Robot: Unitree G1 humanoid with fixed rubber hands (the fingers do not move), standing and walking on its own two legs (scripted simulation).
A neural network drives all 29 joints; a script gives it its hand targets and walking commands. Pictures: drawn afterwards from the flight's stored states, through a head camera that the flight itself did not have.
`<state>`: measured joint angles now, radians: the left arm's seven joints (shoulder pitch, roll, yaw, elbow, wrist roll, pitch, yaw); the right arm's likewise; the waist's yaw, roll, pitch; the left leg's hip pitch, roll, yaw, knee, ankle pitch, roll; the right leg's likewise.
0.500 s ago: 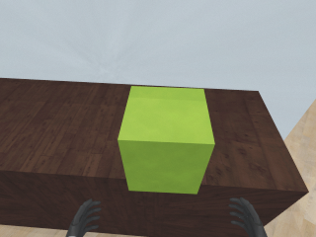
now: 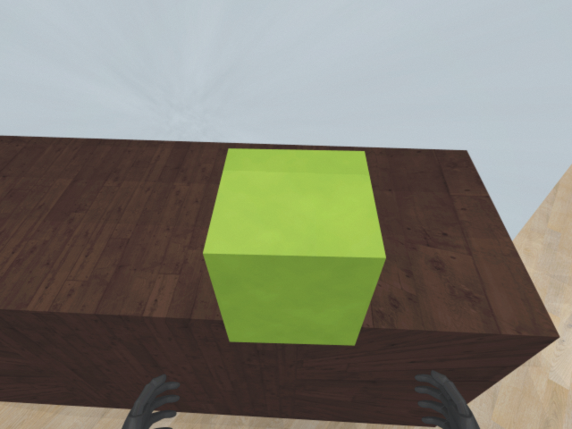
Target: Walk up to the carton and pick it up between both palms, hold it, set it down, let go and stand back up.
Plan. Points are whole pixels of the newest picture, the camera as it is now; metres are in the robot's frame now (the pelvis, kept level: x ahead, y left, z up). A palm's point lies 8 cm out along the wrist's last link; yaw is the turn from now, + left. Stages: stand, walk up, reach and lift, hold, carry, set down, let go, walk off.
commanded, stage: let go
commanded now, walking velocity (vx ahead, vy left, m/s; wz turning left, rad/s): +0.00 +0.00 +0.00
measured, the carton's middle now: (293, 250) +0.38 +0.01 +0.02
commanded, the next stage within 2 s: stand in 0.38 s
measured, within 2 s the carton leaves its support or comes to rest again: neither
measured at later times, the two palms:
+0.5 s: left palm out of the picture +0.15 +0.23 -0.09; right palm out of the picture +0.14 -0.24 -0.09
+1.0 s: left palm out of the picture +0.02 +0.27 -0.12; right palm out of the picture +0.03 -0.23 -0.12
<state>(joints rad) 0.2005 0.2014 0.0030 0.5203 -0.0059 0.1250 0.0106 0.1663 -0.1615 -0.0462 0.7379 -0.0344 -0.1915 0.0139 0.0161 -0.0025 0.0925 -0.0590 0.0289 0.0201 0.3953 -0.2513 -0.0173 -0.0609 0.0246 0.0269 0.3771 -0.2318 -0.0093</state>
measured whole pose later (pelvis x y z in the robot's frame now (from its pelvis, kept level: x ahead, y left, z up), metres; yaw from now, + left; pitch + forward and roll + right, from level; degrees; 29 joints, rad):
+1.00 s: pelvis -0.04 +0.01 -0.01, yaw +2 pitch -4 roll +0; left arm 0.34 0.24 0.01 0.74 0.02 -0.03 0.01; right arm 0.34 -0.24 -0.02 0.78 -0.01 -0.03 0.00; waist 0.00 0.00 0.02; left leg -0.20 -0.01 0.00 0.51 -0.24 0.01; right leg -0.19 -0.01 0.00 0.49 -0.23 0.02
